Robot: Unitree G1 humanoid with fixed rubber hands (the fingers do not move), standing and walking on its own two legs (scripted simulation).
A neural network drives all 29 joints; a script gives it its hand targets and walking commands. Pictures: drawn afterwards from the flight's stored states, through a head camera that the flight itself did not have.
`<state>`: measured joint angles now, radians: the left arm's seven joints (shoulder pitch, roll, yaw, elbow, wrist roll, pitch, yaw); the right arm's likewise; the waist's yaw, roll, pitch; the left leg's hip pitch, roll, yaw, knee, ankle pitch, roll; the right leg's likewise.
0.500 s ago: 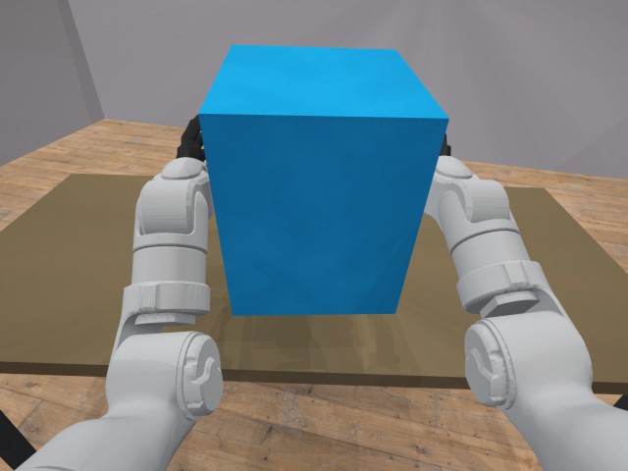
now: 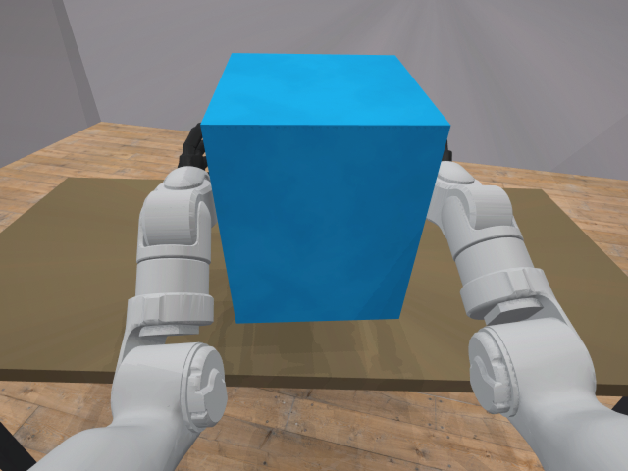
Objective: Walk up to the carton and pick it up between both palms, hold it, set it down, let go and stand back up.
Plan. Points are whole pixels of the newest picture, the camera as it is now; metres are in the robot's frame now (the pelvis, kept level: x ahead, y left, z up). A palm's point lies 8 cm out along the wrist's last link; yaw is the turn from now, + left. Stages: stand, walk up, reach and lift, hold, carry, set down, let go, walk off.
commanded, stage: hold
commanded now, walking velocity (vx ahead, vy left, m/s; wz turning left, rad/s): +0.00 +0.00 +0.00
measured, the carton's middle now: (316, 187) +0.36 +0.00 +0.26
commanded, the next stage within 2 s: none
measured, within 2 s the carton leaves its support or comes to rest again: neither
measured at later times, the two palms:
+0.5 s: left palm (187, 177) +0.36 +0.15 +0.27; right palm (429, 174) +0.36 -0.14 +0.27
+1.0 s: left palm (193, 179) +0.36 +0.15 +0.27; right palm (434, 176) +0.37 -0.14 +0.27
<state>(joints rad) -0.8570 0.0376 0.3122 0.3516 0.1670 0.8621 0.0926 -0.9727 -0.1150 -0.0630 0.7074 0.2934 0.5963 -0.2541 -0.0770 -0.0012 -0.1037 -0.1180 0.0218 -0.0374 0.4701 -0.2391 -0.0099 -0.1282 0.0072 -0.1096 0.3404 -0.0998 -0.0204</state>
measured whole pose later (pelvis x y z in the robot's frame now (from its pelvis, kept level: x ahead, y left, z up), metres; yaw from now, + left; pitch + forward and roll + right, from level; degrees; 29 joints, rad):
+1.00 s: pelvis +0.00 -0.01 +0.00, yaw +0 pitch -6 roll -1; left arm -0.88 0.05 0.33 0.39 0.16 0.85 0.09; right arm -0.98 -0.10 -0.07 0.72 0.27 0.60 -0.25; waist -0.07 0.00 -0.11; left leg -0.13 0.02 -0.04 0.47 -0.23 -0.01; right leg -0.14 0.01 -0.11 0.35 -0.10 -0.03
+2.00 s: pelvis +0.00 +0.00 +0.00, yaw +0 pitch -6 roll -1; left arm -0.87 0.04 0.32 0.37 0.16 0.85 0.10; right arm -0.99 -0.11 -0.07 0.73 0.28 0.60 -0.25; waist -0.07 -0.01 -0.11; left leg -0.13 0.02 -0.04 0.47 -0.23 -0.01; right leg -0.14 0.01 -0.11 0.34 -0.10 -0.02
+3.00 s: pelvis -0.01 +0.00 +0.00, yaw +0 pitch -6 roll -1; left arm -0.89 0.05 0.32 0.41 0.16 0.83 0.09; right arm -0.99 -0.11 -0.08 0.75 0.27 0.60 -0.25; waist -0.07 -0.01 -0.12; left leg -0.14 0.02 -0.04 0.47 -0.23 -0.01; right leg -0.15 0.01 -0.11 0.35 -0.10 -0.02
